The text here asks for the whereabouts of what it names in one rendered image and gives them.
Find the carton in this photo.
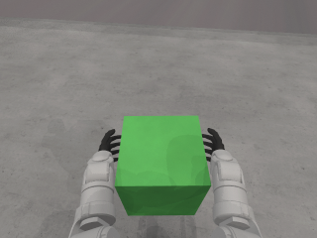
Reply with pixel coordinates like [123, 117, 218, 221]
[114, 115, 212, 216]

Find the robot right upper arm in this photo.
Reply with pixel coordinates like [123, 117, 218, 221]
[210, 225, 261, 238]

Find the robot left upper arm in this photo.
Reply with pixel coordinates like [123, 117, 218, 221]
[70, 225, 120, 238]

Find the left robot forearm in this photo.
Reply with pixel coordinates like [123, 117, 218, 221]
[68, 150, 116, 238]

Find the left robot hand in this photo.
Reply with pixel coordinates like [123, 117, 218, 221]
[98, 129, 122, 163]

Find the right robot forearm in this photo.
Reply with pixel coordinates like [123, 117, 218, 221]
[210, 149, 263, 238]

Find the right robot hand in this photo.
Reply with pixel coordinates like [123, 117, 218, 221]
[201, 128, 225, 162]

